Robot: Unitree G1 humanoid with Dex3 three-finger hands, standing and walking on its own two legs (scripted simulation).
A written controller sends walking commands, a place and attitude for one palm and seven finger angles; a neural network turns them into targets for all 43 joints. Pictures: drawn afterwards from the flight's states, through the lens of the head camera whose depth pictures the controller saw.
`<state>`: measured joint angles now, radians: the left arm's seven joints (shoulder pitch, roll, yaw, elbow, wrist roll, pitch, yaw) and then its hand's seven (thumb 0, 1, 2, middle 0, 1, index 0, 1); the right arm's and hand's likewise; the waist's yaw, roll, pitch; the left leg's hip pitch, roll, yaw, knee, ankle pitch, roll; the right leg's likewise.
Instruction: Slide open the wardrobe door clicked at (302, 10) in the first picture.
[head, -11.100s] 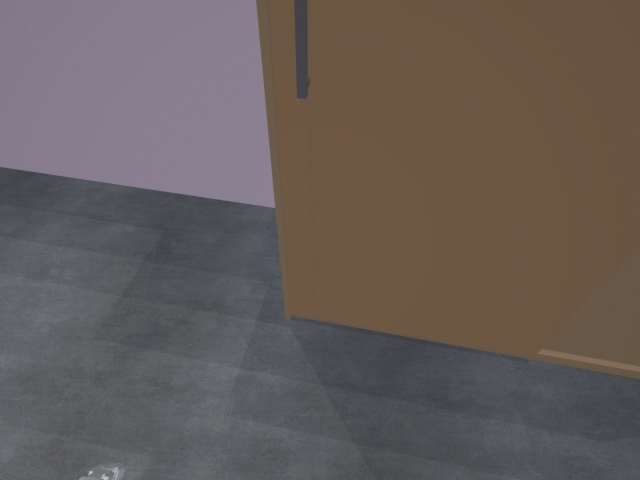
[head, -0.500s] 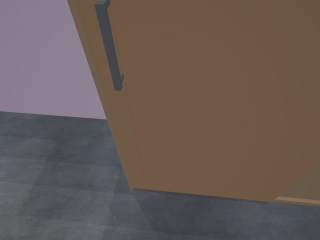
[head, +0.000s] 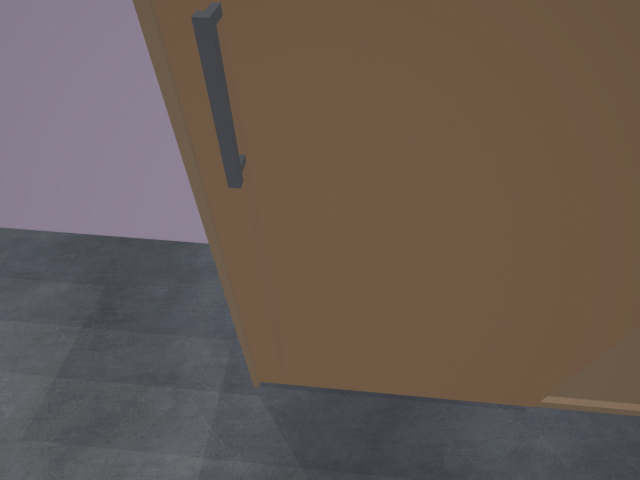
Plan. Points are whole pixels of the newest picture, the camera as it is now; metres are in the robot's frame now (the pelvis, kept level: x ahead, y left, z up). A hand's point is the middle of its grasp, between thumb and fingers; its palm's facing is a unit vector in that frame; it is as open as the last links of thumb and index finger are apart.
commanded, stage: come to a stop and stand still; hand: left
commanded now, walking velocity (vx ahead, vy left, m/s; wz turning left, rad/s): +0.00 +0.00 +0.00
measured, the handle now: (226, 106) +0.47 +0.14 +0.23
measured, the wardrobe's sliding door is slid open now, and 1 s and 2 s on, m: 0.00 0.00 0.00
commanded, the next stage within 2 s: look again from close up in 0.54 s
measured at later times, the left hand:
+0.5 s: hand out of the picture +0.03 +0.21 -0.18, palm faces +0.00 -0.98 -0.22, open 7.4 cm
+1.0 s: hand out of the picture +0.02 +0.19 -0.18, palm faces +0.00 -0.98 -0.20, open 7.4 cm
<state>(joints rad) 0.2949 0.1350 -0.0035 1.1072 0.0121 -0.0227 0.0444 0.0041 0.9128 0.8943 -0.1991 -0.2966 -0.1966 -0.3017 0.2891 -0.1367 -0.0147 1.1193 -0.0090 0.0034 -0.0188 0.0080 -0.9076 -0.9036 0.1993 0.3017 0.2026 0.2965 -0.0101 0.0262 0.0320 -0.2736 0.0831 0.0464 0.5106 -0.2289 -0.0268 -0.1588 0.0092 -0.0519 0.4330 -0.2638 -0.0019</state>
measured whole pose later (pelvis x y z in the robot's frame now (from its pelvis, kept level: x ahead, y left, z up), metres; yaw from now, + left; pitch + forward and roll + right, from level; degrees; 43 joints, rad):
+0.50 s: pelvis +0.02 +0.03 +0.00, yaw -1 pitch -1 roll +0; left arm 0.27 0.18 -0.01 1.09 0.01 -0.01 0.03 0.00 0.91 0.89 -0.20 -0.30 -0.20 -0.30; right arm 0.25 -0.18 0.00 1.07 -0.01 -0.02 -0.02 0.01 -0.92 -0.90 0.20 0.30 0.20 0.30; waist 0.00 -0.01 0.03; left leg -0.23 0.01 0.09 0.50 -0.26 0.02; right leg -0.16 -0.06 -0.01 0.50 -0.33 0.05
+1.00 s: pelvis +0.01 +0.02 +0.00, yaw -1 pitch -1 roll +0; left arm 0.27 0.17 -0.01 1.11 0.01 -0.01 0.03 0.00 0.91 0.89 -0.20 -0.30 -0.20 -0.30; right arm 0.24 -0.17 0.00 1.11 -0.01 -0.02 -0.02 0.01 -0.91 -0.90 0.20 0.30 0.20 0.30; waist 0.01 -0.01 0.04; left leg -0.21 0.03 0.08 0.46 -0.23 0.00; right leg -0.14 -0.05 -0.02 0.47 -0.30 0.03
